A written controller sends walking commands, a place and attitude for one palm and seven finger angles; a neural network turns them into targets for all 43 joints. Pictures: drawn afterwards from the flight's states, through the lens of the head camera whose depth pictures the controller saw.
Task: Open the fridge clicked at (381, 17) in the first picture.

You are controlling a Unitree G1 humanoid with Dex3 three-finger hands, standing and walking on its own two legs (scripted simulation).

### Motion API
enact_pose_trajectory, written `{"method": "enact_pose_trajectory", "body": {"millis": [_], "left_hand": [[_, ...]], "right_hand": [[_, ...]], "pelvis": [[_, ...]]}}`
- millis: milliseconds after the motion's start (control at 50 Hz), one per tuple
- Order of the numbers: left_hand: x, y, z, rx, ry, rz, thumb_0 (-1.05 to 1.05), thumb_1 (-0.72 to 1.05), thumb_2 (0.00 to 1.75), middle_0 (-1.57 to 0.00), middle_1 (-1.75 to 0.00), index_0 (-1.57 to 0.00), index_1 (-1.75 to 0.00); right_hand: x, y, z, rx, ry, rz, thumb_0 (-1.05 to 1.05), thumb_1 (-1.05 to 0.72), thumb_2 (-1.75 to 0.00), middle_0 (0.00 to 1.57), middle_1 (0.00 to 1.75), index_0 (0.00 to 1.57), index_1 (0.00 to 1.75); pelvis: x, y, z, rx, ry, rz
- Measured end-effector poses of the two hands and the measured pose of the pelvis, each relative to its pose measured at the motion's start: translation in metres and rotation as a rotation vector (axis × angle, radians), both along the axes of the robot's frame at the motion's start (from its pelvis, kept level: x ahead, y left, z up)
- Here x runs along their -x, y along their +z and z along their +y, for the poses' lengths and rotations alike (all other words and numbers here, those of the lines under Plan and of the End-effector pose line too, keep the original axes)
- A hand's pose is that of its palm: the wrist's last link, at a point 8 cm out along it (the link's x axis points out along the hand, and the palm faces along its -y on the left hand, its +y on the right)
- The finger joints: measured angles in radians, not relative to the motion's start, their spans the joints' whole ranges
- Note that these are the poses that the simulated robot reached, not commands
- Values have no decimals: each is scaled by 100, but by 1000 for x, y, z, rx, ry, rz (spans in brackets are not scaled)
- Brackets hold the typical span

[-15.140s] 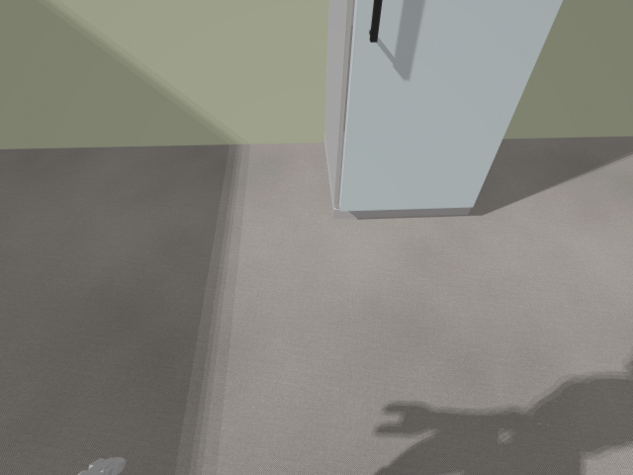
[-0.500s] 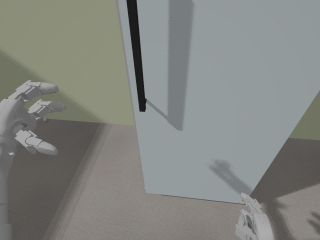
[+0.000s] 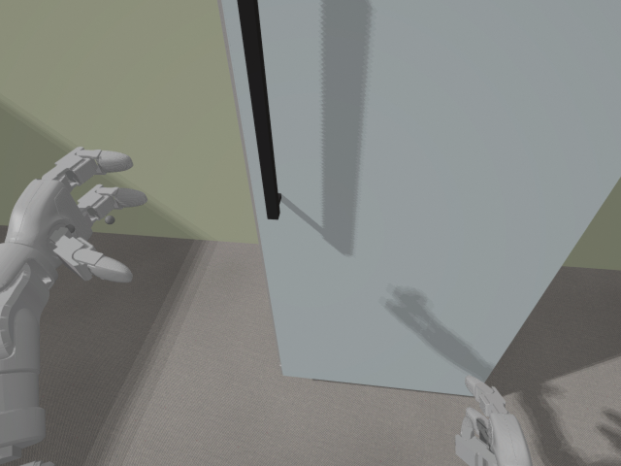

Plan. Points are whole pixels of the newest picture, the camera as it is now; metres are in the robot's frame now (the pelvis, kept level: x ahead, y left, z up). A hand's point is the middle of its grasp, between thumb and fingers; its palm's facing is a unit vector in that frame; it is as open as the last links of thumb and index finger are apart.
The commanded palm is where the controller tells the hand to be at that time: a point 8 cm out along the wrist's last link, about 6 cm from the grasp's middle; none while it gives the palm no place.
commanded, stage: move the hooked fingers beside the handle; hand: left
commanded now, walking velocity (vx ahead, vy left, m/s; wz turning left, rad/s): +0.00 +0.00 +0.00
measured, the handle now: (261, 82) +0.52 +0.13 +0.27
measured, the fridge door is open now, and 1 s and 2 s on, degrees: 0 0 0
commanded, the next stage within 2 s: none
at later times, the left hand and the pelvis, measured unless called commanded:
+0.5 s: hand (163, 189) +0.37 +0.23 +0.20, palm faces +0.02 -1.00 -0.03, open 14.0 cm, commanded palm +0.34 +0.28 +0.21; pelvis +0.00 +0.00 +0.00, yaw -1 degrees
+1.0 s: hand (196, 167) +0.42 +0.20 +0.20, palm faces +0.02 -1.00 -0.01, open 14.0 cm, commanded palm +0.40 +0.26 +0.20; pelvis +0.01 +0.00 +0.00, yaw -2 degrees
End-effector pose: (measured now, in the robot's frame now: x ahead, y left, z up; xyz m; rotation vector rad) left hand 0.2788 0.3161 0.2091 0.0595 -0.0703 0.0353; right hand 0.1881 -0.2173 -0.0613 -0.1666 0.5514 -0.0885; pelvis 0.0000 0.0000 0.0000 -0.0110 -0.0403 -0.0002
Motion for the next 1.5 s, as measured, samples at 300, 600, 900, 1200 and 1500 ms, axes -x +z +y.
{"method": "enact_pose_trajectory", "body": {"millis": [300,600,900,1200,1500], "left_hand": [[-35,-4,-12,23,7,24,-1,-50,30,-30,-120,-30,-120],[-78,-3,-42,36,-24,25,-1,-50,30,-30,-120,-30,-120],[-102,-7,-54,43,-12,50,-1,-50,30,-30,-120,-30,-120],[-147,-8,-68,59,-26,71,-1,-50,30,-30,-120,-30,-120],[-174,-15,-79,68,-15,71,-1,-50,30,-30,-120,-30,-120]], "right_hand": [[22,-9,-18,19,-63,67,1,-90,-90,20,30,20,30],[42,-20,-25,17,-114,142,1,-90,-90,20,30,20,30],[53,-27,-34,37,-145,206,1,-90,-90,20,30,20,30],[89,-39,-45,49,-209,324,1,-90,-90,20,30,20,30],[123,-47,-48,34,-278,422,1,-90,-90,20,30,20,30]], "pelvis": [[0,0,-2,-1,-13,13],[-4,0,-1,-5,-27,32],[-6,-1,-2,-4,-25,43],[-10,-2,-1,-4,-36,80],[-18,-2,0,-9,-64,107]]}}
